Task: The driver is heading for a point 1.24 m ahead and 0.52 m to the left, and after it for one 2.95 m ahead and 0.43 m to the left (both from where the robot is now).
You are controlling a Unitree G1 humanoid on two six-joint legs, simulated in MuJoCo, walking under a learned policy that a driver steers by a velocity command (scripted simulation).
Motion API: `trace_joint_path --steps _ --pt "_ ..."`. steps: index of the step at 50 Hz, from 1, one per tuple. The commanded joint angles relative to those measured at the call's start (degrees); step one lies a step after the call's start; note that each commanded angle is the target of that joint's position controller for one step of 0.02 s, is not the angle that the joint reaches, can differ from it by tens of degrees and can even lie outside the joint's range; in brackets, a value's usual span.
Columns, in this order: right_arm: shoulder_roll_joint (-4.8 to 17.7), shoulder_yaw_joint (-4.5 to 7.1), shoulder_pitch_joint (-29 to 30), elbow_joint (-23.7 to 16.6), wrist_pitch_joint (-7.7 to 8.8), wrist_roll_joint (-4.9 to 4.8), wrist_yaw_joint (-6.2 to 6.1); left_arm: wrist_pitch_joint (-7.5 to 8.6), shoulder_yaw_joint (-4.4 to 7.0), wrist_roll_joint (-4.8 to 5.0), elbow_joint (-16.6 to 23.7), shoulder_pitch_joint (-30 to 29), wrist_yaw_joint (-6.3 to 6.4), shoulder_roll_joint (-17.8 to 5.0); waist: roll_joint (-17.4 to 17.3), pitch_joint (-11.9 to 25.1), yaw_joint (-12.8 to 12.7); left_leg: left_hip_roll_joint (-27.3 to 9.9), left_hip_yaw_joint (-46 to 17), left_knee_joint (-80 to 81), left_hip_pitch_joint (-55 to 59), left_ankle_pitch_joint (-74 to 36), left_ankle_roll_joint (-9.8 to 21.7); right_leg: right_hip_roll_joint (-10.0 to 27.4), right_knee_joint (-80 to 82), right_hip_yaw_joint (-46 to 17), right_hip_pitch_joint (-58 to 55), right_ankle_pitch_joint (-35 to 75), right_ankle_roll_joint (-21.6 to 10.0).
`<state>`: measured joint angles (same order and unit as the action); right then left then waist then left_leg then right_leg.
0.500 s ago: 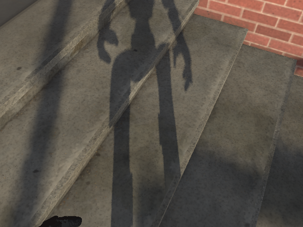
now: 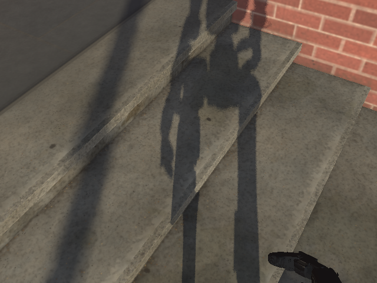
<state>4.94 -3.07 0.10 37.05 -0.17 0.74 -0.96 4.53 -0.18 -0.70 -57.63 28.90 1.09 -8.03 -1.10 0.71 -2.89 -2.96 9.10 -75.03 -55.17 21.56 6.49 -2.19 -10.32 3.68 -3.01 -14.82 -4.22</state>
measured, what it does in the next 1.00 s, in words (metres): climbs, turning left: left foot 0.12 m higher, then right foot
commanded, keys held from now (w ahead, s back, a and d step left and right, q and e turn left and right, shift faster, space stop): no key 0.24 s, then w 0.02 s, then w+q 0.74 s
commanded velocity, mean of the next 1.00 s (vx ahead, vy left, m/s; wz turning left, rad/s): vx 0.34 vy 0.00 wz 0.31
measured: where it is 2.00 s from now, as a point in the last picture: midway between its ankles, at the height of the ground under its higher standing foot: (143, 148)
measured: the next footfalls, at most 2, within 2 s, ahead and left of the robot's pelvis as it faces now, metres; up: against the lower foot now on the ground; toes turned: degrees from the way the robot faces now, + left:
left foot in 0.04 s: +0.19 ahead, +0.08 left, +0.12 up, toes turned +6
right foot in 0.74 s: +0.47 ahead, -0.12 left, +0.12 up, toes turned +12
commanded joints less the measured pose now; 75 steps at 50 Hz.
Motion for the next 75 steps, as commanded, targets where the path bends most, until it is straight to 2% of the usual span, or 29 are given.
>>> trace_joint_path --steps 1,2,3,4,5,7,10,24,33,35,36,37,38,39,41,44,45,47,50,55,59,62,65,67,68,69,70,72,75 --pt "3.9 1.76 -9.9 1.2 1.21 -0.54 -0.69 -0.1 2.14 -0.21 1.4 3.3 0.54 -10.7 12.5 5.4 6.3 8.1 3.9 12.5 20.9 6.0 2.7 14.9 -16.8 -2.2 -2.9 94.1 -4.0" --pt "6.2 2.6 -16.5 3.2 1.95 -0.04 -0.69 0.19 2.67 0.65 2.3 0.4 0.07 -11.9 13.5 8.6 10.4 7.4 -1.4 20.6 32.0 -0.5 4.2 14.4 -27.5 -1.4 0.6 92.5 -2.8" --pt "11.7 4.62 -22.1 5.0 2.76 0.82 -0.94 1.14 2.4 2.49 4.8 1.5 -0.54 -9.6 6.2 13.9 11.0 -4.2 -20.8 24.7 47.4 -11.1 9.5 9.4 -43.1 0.1 16.8 72.7 0.6" --pt "16.8 6.57 -26.5 7.3 1.96 0.86 -1.2 0.62 3.29 2.21 6.9 -1.6 -1.77 -8.8 -9.9 16.0 12.3 -17.2 -47.2 44.8 51.7 -37.2 18.1 -5.5 -66.3 -0.4 28.9 -0.5 3.9" --pt "16.8 6.87 -20.5 7.9 1.95 -0.76 -0.84 -0.12 3.61 -0.08 7.9 -1.0 -2.2 -7.4 -5.9 14.5 6.6 -16.8 -51.0 47.4 47.1 -35.0 18.0 -3.7 -75.4 -12.3 32.5 -5.4 2.6" --pt "10.0 5.65 -12.2 8.6 2.43 -0.42 -0.6 -1.88 3.63 -1.13 10.3 -5.8 -1.56 -6.7 3.3 -0.2 2.5 -14.1 -37.4 47.1 33.4 -18.8 12.0 0.7 -72.9 -9.9 38.0 -5.2 1.3" --pt "6.1 4.95 -13.8 11.7 4.28 0.03 -1.02 -4.24 3.6 -1.03 9.6 -3.1 0.14 -5.5 0.7 -2.2 -0.3 -9.5 -22.9 51.5 28.8 -26.2 7.5 1.7 -65.9 -9.2 33.6 -2.4 2.1" --pt "13.2 8.04 -31.6 16.9 5.51 -0.1 -1.27 -3.71 4.08 -1.92 20.1 -26.4 -1.98 -8.6 -1.6 -2.3 6.2 -9.2 -27.2 68.2 60.1 -5.0 9.5 6.9 -45.2 -5.8 58.0 9.3 7.3" --pt "15.4 9.51 -26.7 12.1 4.34 0.38 -1.25 -2.63 3.6 0.53 23.3 -30.1 -3.12 -7.4 -6.1 -5.5 6.8 -6.0 -25.6 65.0 44.1 -1.7 5.5 3.0 -22.1 -2.1 31.5 8.7 5.9" --pt "17.6 10.14 -23.1 10.8 4.82 0.65 -0.98 -1.33 4.42 0.78 22.2 -22.9 -2.1 -8.7 -6.9 -4.7 2.8 -7.1 -26.6 60.0 41.8 -9.2 4.2 3.1 -17.5 -3.2 21.3 6.6 4.3" --pt "17.2 10.1 -21.5 10.1 5.02 0.74 -0.25 -0.29 5.3 0.63 19.9 -15.8 -1.29 -10.2 -2.1 -1.1 -0.4 -3.7 -24.2 50.3 41.2 -12.8 2.7 2.8 -13.5 -3.1 12.9 6.4 3.9" --pt "13.7 9.17 -22.3 9.4 5.11 0.48 0.35 0.78 6.31 -0.63 18.6 -8.5 -0.48 -13.5 5.0 6.1 -2.6 1.4 -19.7 35.8 35.5 -8.3 1.3 10.0 -12.4 -10.3 0.7 -1.0 3.7" --pt "8.6 7.84 -24.6 6.0 4.99 -1.92 0.72 0.68 7.66 -2.51 19.1 -4.4 0.14 -20.9 20.7 11.9 -2.2 8.3 -12.5 20.3 20.2 5.6 -1.1 23.8 -4.4 -31.9 -11.1 -18.1 1.4" --pt "11.5 7.87 -27.8 7.4 4.26 -1.42 0.41 -0.01 7.43 -2.82 19.7 -7.5 0.09 -18.3 19.1 11.3 0.6 6.3 -13.1 8.9 16.3 4.7 -1.4 25.9 2.4 -45.3 -5.6 -28.6 -0.8" --pt "13.3 8.39 -24.2 8.4 3.5 -0.18 0.89 0.51 5.05 -1.69 21.2 -16.2 -0.28 -10.5 4.8 2.6 3.8 1.5 -14.6 3.6 17.9 -4.8 -2.7 21.0 0.6 -30.3 6.6 -17.8 0.0" --pt "12.4 8.33 -21.1 7.2 2.13 1.28 2.35 2.22 3.98 -0.85 18.7 -13.5 0.01 -7.6 6.2 0.5 4.0 -0.9 -13.6 3.0 18.6 -9.4 -4.0 16.0 0.3 -14.5 10.4 3.0 1.1" --pt "8.1 5.69 -18.5 7.5 4.99 2.31 6.14 3.39 3.8 -2.53 18.1 -11.6 0.97 -4.5 14.6 1.0 1.2 0.6 -19.9 -7.6 8.3 -13.4 -1.9 17.6 -0.4 -17.3 6.6 2.4 -4.6" --pt "10.4 5.8 -18.5 9.7 7.38 0.16 8.07 2.37 3.69 -4.99 14.3 -7.4 -0.52 -5.5 3.7 0.1 1.6 3.9 -23.6 -15.7 -3.7 -19.1 0.7 20.1 -1.6 -14.6 4.3 11.6 -8.9" --pt "11.6 5.3 -16.8 10.7 7.13 0.84 7.88 1.93 2.07 -4.25 11.0 -8.7 -2.49 -4.0 3.6 2.1 4.4 3.1 -21.3 -27.1 -11.0 -19.2 1.7 18.9 -1.6 -6.3 6.3 16.1 -10.9" --pt "9.2 2.0 -5.9 7.6 6.0 0.9 6.13 2.05 -1.45 -7.4 3.0 -3.2 -3.29 -1.4 0.5 1.7 4.0 1.7 -17.5 -37.0 -26.1 -21.1 5.6 16.3 -2.6 0.7 6.2 15.7 -7.8" --pt "9.8 1.8 5.5 3.1 4.49 -0.4 5.93 1.89 -2.61 -9.12 -2.0 4.6 -2.76 -3.8 4.6 1.7 -0.2 -0.9 -9.9 -16.4 -23.4 -23.1 2.6 16.6 1.1 5.8 1.8 29.7 -4.7" --pt "6.6 1.18 6.6 2.2 1.63 0.63 7.47 2.5 -1.74 -4.95 -0.8 -0.3 -4.03 -10.3 7.7 -0.4 3.2 1.5 -0.8 -0.8 -2.5 -7.1 2.0 19.2 3.3 11.6 8.6 54.2 -5.6" --pt "9.3 2.9 -3.9 3.4 1.72 0.47 6.89 3.55 0.82 -3.73 0.1 -1.4 -3.4 -17.1 11.0 0.9 8.0 9.2 0.9 8.9 5.1 0.8 0.8 22.5 -10.7 12.9 -1.5 82.2 -6.0" --pt "12.0 3.94 -14.8 6.0 2.95 -1.24 4.56 3.5 1.07 -6.92 1.4 -2.2 -3.69 -16.1 11.6 7.4 10.8 10.3 -5.6 8.9 29.6 -10.9 5.7 21.7 -25.4 12.1 11.5 92.0 -3.9" --pt "13.7 5.35 -27.1 9.9 3.36 -2.37 3.19 4.02 0.56 -7.98 2.2 -0.9 -4.12 -13.9 7.4 14.8 14.2 9.5 -15.7 12.8 52.1 -8.5 8.8 18.4 -37.7 9.5 28.0 77.9 -0.8" --pt "17.1 6.09 -39.7 14.6 3.05 0.3 3.38 3.18 1.25 -7.14 3.8 -7.3 -5.85 -13.4 -3.0 16.3 17.8 2.3 -35.7 31.3 66.0 -6.6 14.7 6.3 -59.0 6.1 46.8 18.6 3.6" --pt "19.7 7.47 -42.9 16.5 3.17 2.8 3.24 2.27 0.44 -2.39 6.4 -12.9 -7.4 -11.7 -4.8 13.8 18.8 -3.3 -53.4 43.8 60.8 0.0 16.4 -1.3 -80.1 -5.4 55.1 1.6 1.4" --pt "12.5 5.18 -30.9 17.3 5.49 2.41 3.35 2.45 -0.54 -2.73 8.8 -15.9 -5.32 -6.8 -2.7 3.1 11.5 -2.8 -49.5 42.2 37.1 14.8 14.9 1.8 -86.6 -15.5 57.7 9.5 -1.6" --pt "6.5 2.16 -14.6 16.2 5.77 1.49 3.17 1.38 -1.34 -4.17 13.5 -19.1 -2.14 -5.3 -1.7 4.6 1.8 -0.3 -44.0 46.0 20.1 7.9 13.9 1.2 -91.7 -14.1 55.0 0.3 -2.7"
